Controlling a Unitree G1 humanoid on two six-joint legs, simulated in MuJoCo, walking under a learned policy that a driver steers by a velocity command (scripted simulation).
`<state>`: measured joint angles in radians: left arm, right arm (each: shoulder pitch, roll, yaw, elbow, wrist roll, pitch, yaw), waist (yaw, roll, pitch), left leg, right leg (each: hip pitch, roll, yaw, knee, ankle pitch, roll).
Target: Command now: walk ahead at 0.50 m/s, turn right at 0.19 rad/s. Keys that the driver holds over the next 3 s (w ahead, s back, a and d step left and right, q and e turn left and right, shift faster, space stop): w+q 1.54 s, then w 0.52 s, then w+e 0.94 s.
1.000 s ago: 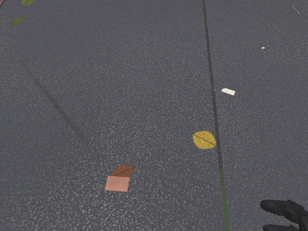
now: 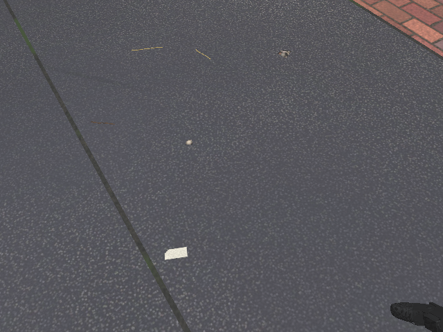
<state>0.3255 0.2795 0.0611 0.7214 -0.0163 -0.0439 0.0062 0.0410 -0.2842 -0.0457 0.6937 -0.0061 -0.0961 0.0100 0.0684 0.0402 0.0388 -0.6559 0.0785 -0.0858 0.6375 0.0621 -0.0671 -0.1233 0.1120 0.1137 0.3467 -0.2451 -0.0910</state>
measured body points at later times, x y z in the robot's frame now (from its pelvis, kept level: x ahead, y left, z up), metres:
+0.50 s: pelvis +0.29 +0.07 +0.00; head +0.32 +0.09 +0.45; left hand +0.47 +0.34 -0.08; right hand +0.37 -0.20 -0.11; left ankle +0.24 +0.14 -0.75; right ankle +0.49 -0.08 -0.69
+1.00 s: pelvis +0.56 +0.10 +0.00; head +0.58 +0.12 +0.45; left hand +0.45 +0.38 -0.12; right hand +0.86 -0.02 -0.09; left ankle +0.63 +0.32 -0.69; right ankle +0.54 -0.03 -0.74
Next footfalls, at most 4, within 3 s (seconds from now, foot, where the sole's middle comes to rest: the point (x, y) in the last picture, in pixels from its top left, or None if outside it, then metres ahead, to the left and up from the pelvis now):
0.16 left None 0.28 0.14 -0.78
0.64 right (262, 293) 0.57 -0.02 -0.78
1.14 left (152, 248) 0.71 0.35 -0.78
1.62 right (158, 167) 1.05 0.39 -0.78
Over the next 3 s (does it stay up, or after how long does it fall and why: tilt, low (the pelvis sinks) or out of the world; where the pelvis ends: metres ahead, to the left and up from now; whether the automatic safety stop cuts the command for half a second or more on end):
stays up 1.34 0.87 0.00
